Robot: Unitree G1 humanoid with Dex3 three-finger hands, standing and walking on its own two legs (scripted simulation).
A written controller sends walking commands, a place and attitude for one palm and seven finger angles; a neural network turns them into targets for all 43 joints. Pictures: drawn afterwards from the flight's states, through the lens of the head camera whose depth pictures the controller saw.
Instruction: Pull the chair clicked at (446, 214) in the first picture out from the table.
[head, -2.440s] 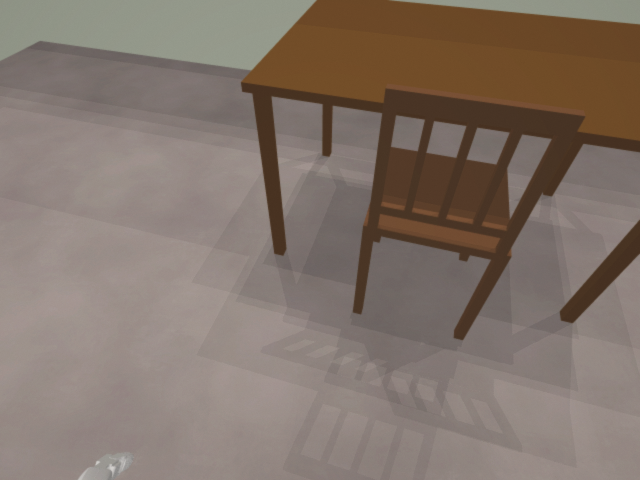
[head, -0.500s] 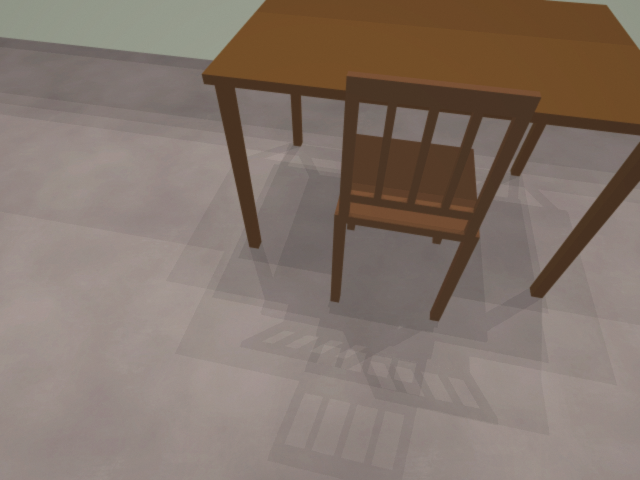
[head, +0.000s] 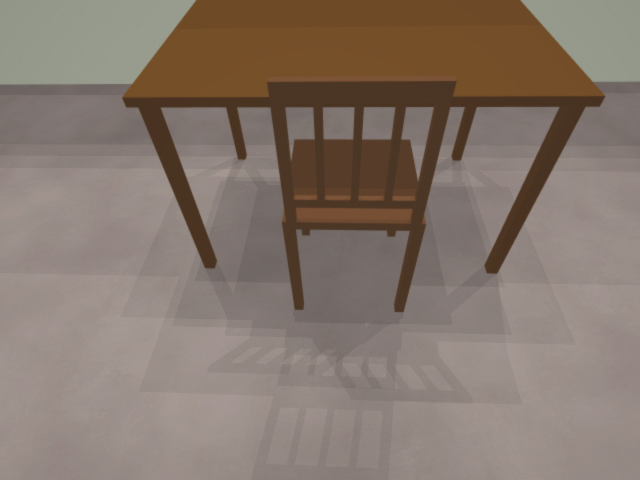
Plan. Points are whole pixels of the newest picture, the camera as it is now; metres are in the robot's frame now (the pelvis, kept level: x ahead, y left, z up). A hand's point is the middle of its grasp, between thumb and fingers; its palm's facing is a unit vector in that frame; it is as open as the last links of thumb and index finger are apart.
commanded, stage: take the last steps up to it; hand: left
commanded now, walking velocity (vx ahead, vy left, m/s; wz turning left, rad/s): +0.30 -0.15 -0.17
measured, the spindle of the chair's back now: (356, 154) +0.81 -0.04 -0.07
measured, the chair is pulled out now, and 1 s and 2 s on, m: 0.00 0.00 0.00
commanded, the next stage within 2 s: come to a stop and stand still in 0.74 s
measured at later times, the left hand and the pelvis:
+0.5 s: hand (216, 470) +0.17 +0.18 -0.18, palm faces -0.04 -0.99 -0.11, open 7.4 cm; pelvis +0.18 +0.00 +0.01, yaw -6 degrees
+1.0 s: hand (321, 291) +0.47 +0.03 -0.15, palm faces -0.10 -0.97 -0.22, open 7.3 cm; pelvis +0.35 -0.13 +0.01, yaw -6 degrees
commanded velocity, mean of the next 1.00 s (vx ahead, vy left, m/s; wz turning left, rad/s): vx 0.13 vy -0.06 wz -0.06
